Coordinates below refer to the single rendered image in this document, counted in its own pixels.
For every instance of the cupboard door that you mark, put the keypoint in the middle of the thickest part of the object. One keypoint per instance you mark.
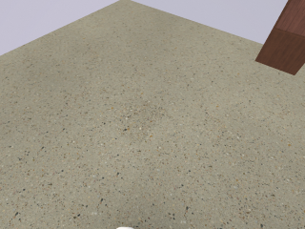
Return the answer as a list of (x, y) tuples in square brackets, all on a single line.
[(293, 19)]

